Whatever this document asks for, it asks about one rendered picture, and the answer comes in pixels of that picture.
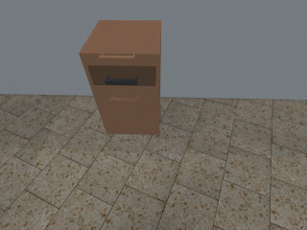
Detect cabinet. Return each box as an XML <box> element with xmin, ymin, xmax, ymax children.
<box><xmin>79</xmin><ymin>20</ymin><xmax>161</xmax><ymax>135</ymax></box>

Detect drawer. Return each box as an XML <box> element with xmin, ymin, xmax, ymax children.
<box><xmin>87</xmin><ymin>65</ymin><xmax>156</xmax><ymax>86</ymax></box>

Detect handle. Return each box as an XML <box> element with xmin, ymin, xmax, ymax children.
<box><xmin>109</xmin><ymin>98</ymin><xmax>140</xmax><ymax>104</ymax></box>
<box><xmin>105</xmin><ymin>76</ymin><xmax>138</xmax><ymax>85</ymax></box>
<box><xmin>98</xmin><ymin>55</ymin><xmax>135</xmax><ymax>63</ymax></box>

